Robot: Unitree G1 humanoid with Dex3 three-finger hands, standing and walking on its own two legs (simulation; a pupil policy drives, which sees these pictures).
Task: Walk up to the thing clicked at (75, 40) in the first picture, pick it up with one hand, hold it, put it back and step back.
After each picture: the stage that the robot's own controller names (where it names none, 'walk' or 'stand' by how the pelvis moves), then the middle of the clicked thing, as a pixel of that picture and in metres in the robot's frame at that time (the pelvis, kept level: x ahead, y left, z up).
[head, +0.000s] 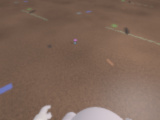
stand; (75, 41) +1.72 +0.38 -0.72
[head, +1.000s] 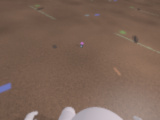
walk; (81, 45) +1.62 +0.14 -0.70
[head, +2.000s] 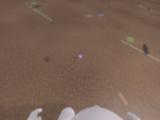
walk; (80, 58) +1.09 +0.12 -0.71
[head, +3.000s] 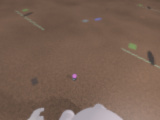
walk; (74, 77) +0.66 +0.17 -0.71
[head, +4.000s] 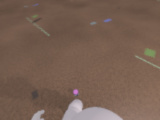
walk; (76, 93) +0.39 +0.21 -0.71
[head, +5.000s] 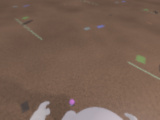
stand; (72, 102) +0.30 +0.17 -0.72
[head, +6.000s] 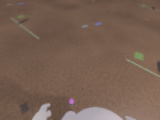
stand; (71, 102) +0.29 +0.18 -0.72
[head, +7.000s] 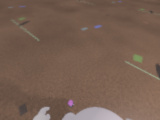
stand; (70, 103) +0.29 +0.19 -0.73
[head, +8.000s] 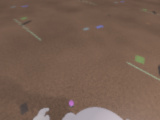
stand; (71, 104) +0.29 +0.18 -0.73
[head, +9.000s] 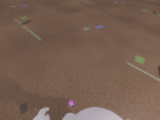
stand; (71, 104) +0.29 +0.18 -0.73
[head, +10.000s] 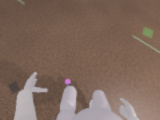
go down; (68, 82) +0.33 +0.19 -0.55
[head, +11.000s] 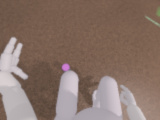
go down; (66, 68) +0.38 +0.22 -0.32
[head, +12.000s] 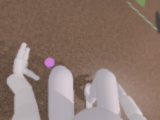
close in; (50, 63) +0.36 +0.25 -0.23
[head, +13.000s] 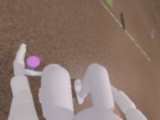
close; (32, 63) +0.36 +0.25 -0.21
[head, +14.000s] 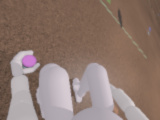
close; (29, 62) +0.35 +0.26 -0.22
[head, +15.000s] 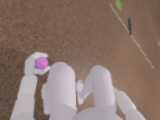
lift; (40, 64) +0.32 +0.25 -0.20
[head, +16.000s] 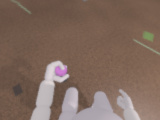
lift; (61, 74) +0.31 +0.18 +0.00
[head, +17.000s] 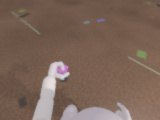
hold; (63, 73) +0.33 +0.19 +0.01
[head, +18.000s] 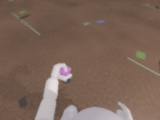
hold; (65, 75) +0.32 +0.17 +0.01
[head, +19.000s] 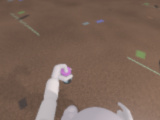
hold; (66, 75) +0.32 +0.17 +0.00
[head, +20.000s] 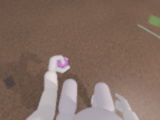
crouch; (63, 65) +0.37 +0.19 -0.07
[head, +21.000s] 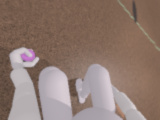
lower; (29, 58) +0.38 +0.27 -0.22
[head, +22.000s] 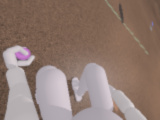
lower; (23, 57) +0.39 +0.28 -0.22
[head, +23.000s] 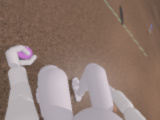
lower; (25, 56) +0.38 +0.28 -0.22
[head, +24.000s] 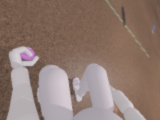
lower; (28, 57) +0.38 +0.28 -0.22
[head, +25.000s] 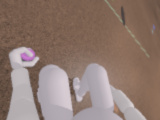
loosen; (28, 58) +0.37 +0.27 -0.22
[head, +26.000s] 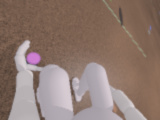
withdraw; (32, 61) +0.37 +0.24 -0.22
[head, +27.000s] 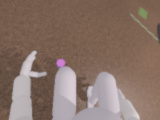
stand; (60, 64) +0.38 +0.21 -0.27
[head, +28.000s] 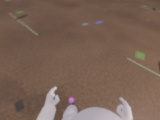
stand; (71, 101) +0.30 +0.15 -0.65
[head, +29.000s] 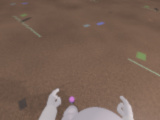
stand; (72, 100) +0.32 +0.17 -0.67
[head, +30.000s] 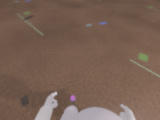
stand; (72, 99) +0.32 +0.16 -0.68
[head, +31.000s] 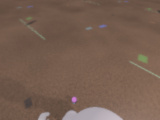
walk; (74, 100) +0.33 +0.17 -0.72
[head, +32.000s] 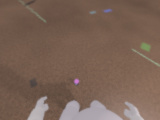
walk; (76, 82) +0.46 +0.14 -0.71
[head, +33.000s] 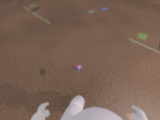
walk; (79, 68) +0.74 +0.20 -0.70
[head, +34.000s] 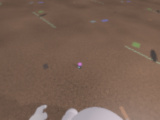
stand; (79, 65) +0.96 +0.16 -0.71
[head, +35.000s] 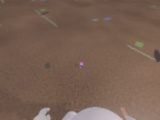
stand; (81, 65) +0.95 +0.14 -0.72
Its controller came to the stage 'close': yes
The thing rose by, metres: 0.71
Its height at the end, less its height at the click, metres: +0.00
